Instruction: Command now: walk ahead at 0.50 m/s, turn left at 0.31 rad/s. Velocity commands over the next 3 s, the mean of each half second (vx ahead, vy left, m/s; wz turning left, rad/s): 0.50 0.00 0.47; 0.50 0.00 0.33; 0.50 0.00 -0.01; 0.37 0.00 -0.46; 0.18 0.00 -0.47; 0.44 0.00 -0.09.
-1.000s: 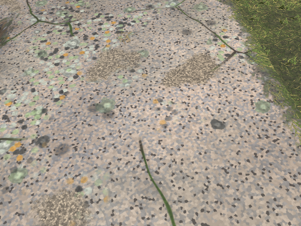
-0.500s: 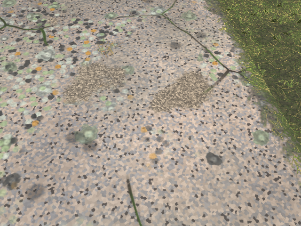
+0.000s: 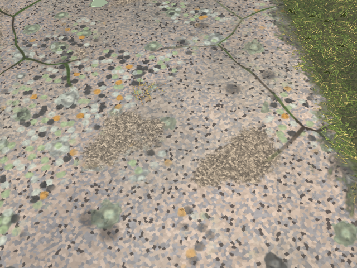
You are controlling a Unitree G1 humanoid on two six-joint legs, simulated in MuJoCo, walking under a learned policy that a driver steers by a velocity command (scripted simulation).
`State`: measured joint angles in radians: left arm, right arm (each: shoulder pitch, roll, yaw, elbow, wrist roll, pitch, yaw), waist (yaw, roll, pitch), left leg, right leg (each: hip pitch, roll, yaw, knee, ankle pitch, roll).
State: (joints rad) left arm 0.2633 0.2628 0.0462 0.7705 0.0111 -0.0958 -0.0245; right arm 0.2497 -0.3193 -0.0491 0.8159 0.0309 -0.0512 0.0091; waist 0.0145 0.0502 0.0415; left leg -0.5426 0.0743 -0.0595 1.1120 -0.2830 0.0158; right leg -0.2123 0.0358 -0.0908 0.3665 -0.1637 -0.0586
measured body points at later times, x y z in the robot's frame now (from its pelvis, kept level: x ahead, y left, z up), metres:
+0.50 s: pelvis +0.28 +0.08 -0.01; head +0.31 +0.09 +0.44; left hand +0.33 +0.38 -0.12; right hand +0.47 -0.16 -0.11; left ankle +0.31 +0.15 -0.74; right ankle +0.25 -0.10 -0.65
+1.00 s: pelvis +0.58 +0.11 +0.00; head +0.60 +0.11 +0.44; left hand +0.56 +0.40 -0.11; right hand +0.78 -0.10 -0.12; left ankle +0.47 +0.21 -0.66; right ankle +0.65 +0.04 -0.74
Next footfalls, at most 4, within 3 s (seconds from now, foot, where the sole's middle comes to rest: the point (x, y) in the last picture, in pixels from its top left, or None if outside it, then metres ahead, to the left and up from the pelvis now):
0.34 left None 0.35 0.16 -0.78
0.84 right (182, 215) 0.69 0.06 -0.78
1.36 left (103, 183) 0.84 0.40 -0.78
1.88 right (139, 123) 1.18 0.28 -0.78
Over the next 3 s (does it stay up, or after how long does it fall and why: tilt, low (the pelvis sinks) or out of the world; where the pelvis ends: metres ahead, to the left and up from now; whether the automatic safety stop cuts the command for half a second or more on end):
stays up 1.35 0.29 0.00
